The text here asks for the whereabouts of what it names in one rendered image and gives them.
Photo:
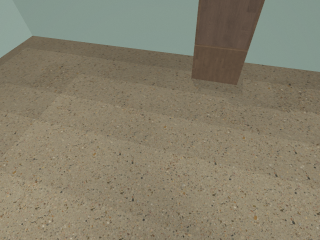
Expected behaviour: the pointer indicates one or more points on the cupboard door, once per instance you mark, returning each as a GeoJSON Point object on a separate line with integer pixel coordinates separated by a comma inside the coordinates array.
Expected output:
{"type": "Point", "coordinates": [227, 23]}

